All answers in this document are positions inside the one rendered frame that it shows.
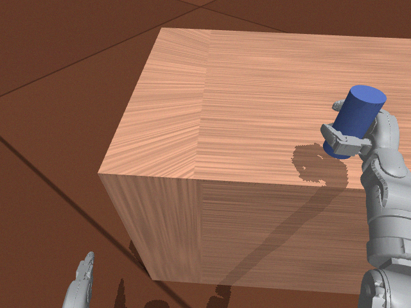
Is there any right robot arm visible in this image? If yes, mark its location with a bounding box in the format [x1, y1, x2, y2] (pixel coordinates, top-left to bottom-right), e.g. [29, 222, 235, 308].
[358, 148, 411, 308]

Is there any can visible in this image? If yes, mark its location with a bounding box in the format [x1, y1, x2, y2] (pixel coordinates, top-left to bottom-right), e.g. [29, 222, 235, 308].
[323, 85, 387, 159]

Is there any right robot hand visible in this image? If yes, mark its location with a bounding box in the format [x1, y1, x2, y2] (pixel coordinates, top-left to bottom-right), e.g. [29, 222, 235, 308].
[320, 99, 399, 161]

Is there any left robot hand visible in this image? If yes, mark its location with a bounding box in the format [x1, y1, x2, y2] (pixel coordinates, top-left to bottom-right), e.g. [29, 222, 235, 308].
[62, 252, 94, 308]

